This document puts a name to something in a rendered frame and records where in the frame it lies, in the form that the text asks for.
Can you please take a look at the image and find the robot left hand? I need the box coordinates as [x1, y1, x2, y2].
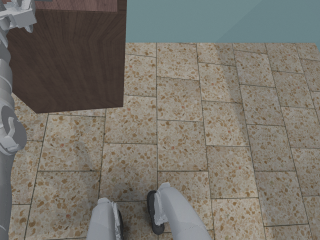
[0, 0, 37, 36]

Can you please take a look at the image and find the left robot upper arm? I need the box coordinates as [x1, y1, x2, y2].
[0, 103, 27, 240]

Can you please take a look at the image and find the cabinet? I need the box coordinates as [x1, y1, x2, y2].
[6, 0, 127, 114]

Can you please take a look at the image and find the drawer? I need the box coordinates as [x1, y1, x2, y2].
[1, 0, 118, 12]

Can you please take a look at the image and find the left robot thigh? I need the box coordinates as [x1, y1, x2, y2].
[86, 201, 120, 240]

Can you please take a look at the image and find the robot left forearm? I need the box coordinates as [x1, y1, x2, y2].
[0, 28, 15, 112]

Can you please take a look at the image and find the right robot foot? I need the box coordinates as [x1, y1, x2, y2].
[147, 190, 165, 235]

